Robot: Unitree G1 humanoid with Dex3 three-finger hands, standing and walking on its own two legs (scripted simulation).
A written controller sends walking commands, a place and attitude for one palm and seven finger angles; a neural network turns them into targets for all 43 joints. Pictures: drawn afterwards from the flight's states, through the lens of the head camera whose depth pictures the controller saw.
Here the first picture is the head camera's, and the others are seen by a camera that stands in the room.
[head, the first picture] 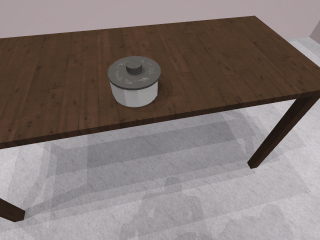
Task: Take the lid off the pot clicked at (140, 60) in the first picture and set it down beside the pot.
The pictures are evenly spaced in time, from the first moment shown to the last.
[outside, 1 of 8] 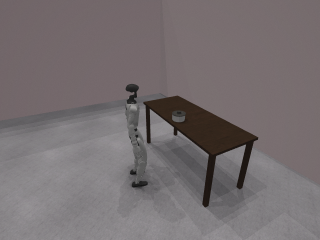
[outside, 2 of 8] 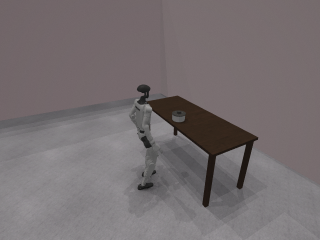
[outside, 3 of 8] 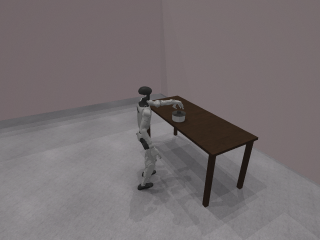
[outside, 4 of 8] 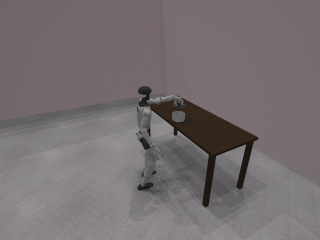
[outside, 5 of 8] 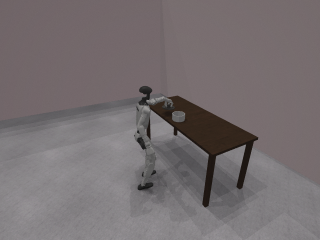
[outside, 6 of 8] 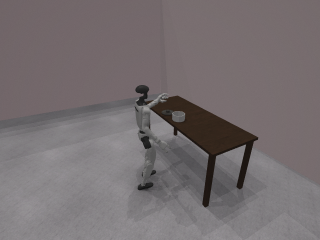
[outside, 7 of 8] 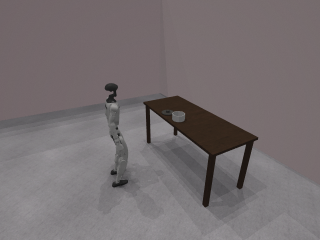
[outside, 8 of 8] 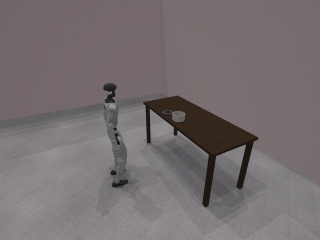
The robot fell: no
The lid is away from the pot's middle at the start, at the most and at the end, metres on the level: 0.00 0.25 0.24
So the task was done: yes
